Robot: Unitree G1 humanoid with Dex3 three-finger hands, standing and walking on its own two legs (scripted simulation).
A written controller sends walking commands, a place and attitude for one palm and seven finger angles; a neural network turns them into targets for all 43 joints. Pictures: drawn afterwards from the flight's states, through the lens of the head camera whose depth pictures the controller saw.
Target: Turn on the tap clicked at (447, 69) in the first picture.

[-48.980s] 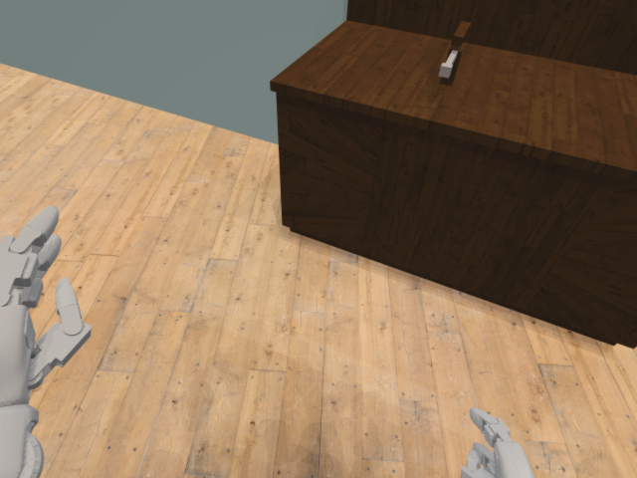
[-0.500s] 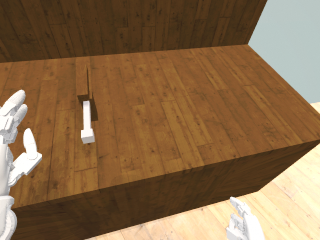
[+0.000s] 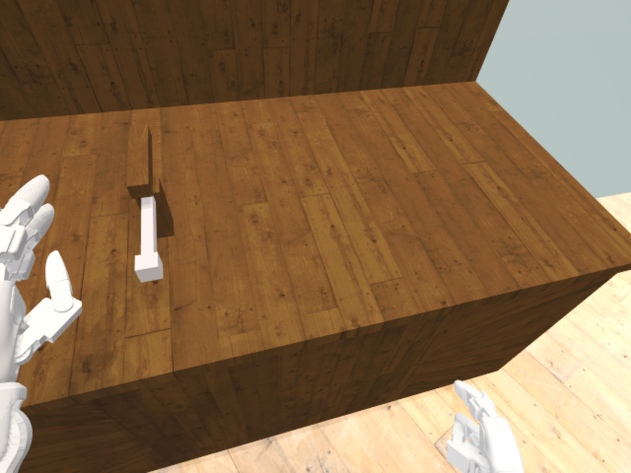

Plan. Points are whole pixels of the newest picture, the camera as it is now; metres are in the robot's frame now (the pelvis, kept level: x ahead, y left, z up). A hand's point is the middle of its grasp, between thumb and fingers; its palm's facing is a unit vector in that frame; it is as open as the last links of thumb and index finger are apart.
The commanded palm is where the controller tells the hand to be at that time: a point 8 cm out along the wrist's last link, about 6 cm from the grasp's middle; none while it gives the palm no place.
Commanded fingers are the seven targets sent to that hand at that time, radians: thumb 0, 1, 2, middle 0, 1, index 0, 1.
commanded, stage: shuffle to correct the standing spot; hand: left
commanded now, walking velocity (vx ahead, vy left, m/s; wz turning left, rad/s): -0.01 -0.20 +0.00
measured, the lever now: (149, 267) +0.34 +0.26 +0.04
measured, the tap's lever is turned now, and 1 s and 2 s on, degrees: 0 0 0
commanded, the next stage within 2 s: none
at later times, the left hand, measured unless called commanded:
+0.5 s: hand (154, 306) +0.23 +0.18 +0.15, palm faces +0.30 -0.87 -0.38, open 7.4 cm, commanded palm +0.17 +0.22 +0.17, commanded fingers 0.00 0.90 0.90 -0.20 -0.30 -0.20 -0.30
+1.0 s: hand (154, 311) +0.22 +0.18 +0.15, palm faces +0.31 -0.87 -0.40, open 7.4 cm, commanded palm +0.17 +0.22 +0.17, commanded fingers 0.00 0.90 0.90 -0.20 -0.30 -0.20 -0.30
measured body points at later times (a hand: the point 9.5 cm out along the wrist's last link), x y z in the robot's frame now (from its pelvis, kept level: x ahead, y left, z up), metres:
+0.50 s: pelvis +0.01 -0.06 -0.01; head +0.04 -0.04 +0.44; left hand +0.21 +0.23 +0.17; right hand +0.18 -0.30 -0.08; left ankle +0.03 +0.08 -0.74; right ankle +0.00 -0.12 -0.74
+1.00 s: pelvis +0.00 -0.06 -0.01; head +0.04 -0.05 +0.44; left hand +0.20 +0.22 +0.18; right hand +0.18 -0.29 -0.09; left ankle +0.03 +0.08 -0.74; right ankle +0.00 -0.12 -0.74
